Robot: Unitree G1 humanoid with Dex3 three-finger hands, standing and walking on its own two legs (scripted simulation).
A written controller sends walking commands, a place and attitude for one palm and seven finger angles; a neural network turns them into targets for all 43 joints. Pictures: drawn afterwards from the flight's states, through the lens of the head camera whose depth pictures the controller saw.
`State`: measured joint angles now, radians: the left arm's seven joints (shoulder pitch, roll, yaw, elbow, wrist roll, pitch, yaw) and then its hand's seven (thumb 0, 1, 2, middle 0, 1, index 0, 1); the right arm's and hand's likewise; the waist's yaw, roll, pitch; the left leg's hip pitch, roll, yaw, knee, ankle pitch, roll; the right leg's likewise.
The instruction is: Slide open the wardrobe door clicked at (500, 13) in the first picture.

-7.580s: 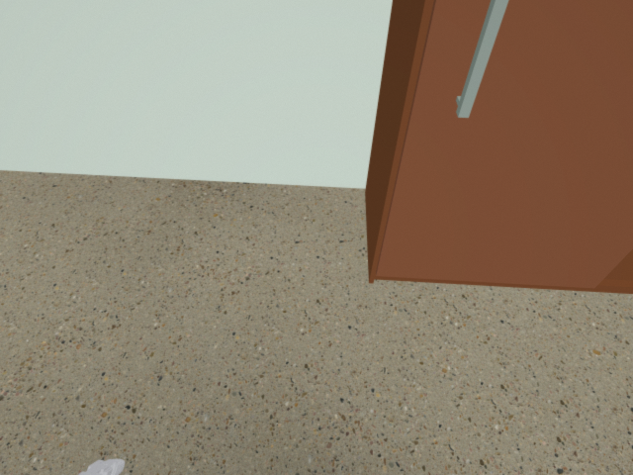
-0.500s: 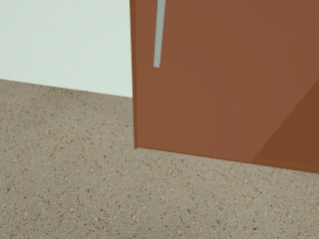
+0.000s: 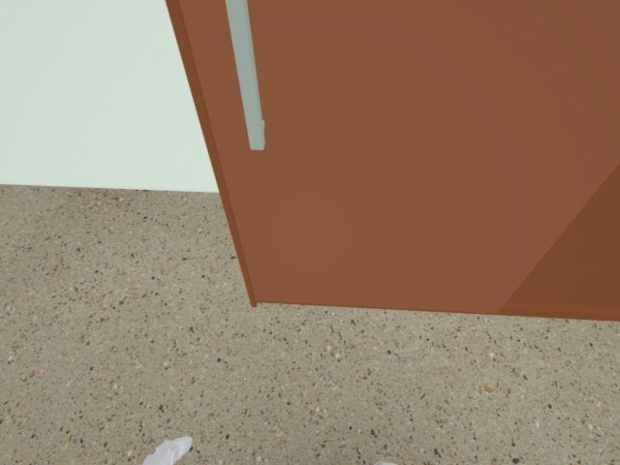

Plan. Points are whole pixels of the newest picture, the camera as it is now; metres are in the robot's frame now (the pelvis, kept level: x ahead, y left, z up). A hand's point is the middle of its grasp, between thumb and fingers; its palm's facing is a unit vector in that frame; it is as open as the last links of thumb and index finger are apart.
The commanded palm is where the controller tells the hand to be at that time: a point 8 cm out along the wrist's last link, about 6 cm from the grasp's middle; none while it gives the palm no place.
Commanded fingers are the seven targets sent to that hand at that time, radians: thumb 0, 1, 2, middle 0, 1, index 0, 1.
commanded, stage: take the last steps up to it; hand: left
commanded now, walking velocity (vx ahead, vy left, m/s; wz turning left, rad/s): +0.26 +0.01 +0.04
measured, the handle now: (250, 73) +0.68 +0.12 +0.15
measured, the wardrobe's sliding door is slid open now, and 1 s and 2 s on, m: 0.00 0.00 0.00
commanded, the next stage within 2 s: come to a stop and stand still in 0.26 s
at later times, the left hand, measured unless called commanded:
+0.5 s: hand out of the picture +0.13 +0.21 -0.17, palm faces +0.07 -0.98 -0.16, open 7.3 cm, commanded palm none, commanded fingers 0.00 0.90 0.90 -0.20 -0.30 -0.20 -0.30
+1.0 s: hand (203, 420) +0.21 +0.17 -0.14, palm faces +0.06 -0.96 -0.26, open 7.3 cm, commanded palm none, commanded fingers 0.00 0.90 0.90 -0.20 -0.30 -0.20 -0.30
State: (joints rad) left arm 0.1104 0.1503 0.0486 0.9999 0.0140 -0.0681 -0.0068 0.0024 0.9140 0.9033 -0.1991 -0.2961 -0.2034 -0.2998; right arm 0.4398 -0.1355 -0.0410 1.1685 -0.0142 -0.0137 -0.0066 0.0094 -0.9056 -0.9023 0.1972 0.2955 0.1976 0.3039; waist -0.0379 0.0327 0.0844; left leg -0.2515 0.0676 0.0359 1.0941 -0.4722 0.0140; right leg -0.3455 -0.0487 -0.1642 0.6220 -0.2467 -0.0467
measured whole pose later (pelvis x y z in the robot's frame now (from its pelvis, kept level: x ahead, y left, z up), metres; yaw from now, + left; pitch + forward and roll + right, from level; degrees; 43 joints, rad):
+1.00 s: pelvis +0.14 -0.01 +0.02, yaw +0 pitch +0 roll +2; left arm 0.18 0.15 0.04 0.99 0.03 0.01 0.03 0.00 0.92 0.90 -0.20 -0.30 -0.21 -0.30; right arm 0.22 -0.20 -0.06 1.04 -0.02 0.06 0.00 0.01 -0.91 -0.90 0.19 0.29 0.19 0.30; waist 0.02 0.02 0.06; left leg -0.35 0.03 0.04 0.90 -0.44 -0.05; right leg -0.30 -0.08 -0.09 0.50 -0.20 -0.03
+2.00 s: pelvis +0.14 +0.00 +0.01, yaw +0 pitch -2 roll +1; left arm 0.20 0.15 0.01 1.09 0.01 -0.03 0.02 0.00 0.91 0.90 -0.20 -0.30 -0.20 -0.30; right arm 0.32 -0.18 0.01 1.07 -0.02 -0.03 -0.02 0.01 -0.91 -0.90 0.19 0.30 0.20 0.30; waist -0.01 0.06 0.03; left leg -0.09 0.04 0.05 0.44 -0.31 -0.05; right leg -0.27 -0.07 -0.08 0.53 -0.22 -0.01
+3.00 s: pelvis +0.13 -0.01 +0.02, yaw +1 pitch -2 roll +1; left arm 0.24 0.16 0.02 1.11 0.01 -0.01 0.02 0.00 0.91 0.90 -0.20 -0.30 -0.20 -0.30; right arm 0.32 -0.15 0.01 1.11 -0.02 -0.02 -0.02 0.01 -0.91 -0.90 0.19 0.30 0.20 0.30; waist 0.01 0.01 0.05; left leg -0.11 0.06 0.03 0.43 -0.28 -0.05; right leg -0.27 -0.05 -0.10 0.48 -0.17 -0.02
